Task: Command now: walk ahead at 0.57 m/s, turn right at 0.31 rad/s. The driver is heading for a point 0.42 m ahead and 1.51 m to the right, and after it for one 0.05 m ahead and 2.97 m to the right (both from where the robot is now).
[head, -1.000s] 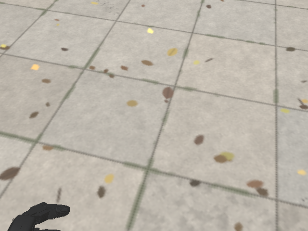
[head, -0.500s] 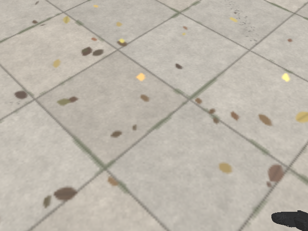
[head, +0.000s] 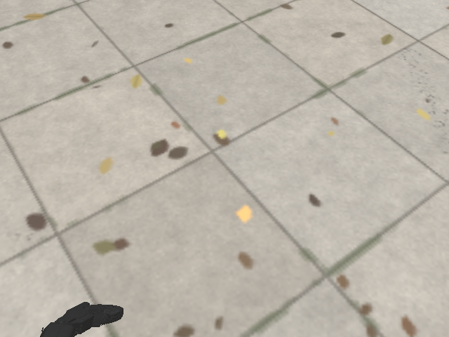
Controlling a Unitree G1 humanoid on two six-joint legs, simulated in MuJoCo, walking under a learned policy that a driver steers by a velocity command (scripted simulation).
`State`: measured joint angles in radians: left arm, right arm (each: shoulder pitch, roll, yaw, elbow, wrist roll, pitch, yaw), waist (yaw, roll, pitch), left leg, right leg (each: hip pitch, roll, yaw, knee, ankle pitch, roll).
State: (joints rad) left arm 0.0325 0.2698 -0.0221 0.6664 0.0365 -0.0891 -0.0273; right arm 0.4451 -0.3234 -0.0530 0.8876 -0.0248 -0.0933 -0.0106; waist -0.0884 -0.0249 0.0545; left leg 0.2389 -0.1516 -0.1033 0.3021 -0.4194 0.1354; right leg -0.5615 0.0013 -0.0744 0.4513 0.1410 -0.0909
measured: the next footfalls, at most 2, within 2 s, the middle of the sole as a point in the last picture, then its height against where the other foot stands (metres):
left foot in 0.44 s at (211, 330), level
right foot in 0.88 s outside the picture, level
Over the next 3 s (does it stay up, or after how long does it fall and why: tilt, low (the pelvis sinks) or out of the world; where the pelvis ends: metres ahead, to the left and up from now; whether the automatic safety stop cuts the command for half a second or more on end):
stays up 0.18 -1.18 0.02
